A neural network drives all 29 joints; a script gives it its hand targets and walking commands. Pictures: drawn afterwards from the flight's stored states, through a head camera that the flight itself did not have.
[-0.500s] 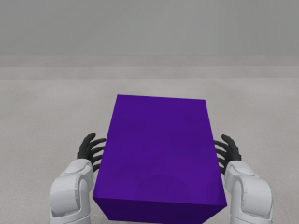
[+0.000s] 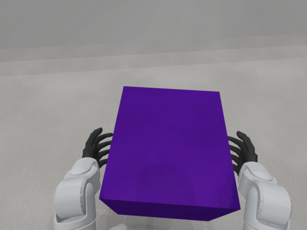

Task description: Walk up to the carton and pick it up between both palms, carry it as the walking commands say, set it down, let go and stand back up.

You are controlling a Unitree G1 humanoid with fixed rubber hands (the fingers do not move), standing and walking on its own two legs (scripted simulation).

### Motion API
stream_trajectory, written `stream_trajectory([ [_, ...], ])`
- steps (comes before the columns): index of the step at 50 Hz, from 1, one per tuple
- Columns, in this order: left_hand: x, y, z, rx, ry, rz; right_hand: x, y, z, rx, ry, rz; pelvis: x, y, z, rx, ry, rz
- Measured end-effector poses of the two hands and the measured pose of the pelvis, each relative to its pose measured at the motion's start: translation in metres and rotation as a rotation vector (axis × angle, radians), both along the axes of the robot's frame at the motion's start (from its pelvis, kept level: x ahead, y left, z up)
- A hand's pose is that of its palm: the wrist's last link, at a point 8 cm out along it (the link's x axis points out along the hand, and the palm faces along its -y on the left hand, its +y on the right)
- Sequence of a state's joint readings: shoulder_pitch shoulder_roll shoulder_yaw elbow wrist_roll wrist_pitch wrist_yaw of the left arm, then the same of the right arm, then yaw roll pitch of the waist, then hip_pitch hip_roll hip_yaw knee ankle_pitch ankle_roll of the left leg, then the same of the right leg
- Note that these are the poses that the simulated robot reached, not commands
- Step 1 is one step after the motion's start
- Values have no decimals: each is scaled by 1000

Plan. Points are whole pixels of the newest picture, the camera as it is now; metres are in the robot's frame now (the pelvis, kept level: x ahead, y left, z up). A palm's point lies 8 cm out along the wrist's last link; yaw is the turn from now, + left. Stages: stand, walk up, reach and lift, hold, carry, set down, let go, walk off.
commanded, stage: carry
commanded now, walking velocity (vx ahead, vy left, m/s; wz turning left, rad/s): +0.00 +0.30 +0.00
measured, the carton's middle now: (166, 155) +0.31 -0.02 -0.01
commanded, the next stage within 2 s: none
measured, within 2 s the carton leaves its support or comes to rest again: neither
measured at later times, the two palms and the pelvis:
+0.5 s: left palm (10, 175) +0.21 +0.31 +0.10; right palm (180, 188) +0.20 -0.04 +0.08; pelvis -0.04 +0.16 +0.02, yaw -3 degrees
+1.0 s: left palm out of the picture +0.20 +0.51 +0.09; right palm (80, 195) +0.18 +0.16 +0.08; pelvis -0.06 +0.35 +0.00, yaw -3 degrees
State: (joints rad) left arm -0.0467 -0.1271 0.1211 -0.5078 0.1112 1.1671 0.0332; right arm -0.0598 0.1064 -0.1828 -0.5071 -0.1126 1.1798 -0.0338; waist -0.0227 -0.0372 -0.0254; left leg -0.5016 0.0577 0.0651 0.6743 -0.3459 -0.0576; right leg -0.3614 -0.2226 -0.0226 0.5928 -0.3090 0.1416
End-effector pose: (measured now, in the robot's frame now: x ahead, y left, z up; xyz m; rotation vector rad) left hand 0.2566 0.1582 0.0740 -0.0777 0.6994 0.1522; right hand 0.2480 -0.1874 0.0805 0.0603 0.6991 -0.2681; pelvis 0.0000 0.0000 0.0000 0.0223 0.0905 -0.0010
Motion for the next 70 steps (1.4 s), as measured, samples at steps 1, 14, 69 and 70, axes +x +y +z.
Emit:
stream_trajectory([
  [1, 1, 10, -1, -2, -14, -3, 0, 11, 0, -6, -14, -2, -1, 11, -4, 1, -1, 2],
  [14, -27, 96, 4, -17, 1, 21, -27, 96, 2, -7, 3, 8, -27, 90, 3, -20, 1, -36],
  [69, -64, 520, 1, 4, -9, -4, -68, 522, 4, -17, -4, -15, -79, 517, -1, -5, -7, -31],
  [70, -68, 531, -4, -7, 17, 5, -69, 533, 2, -33, 22, -5, -81, 524, 1, -18, -5, -35],
])
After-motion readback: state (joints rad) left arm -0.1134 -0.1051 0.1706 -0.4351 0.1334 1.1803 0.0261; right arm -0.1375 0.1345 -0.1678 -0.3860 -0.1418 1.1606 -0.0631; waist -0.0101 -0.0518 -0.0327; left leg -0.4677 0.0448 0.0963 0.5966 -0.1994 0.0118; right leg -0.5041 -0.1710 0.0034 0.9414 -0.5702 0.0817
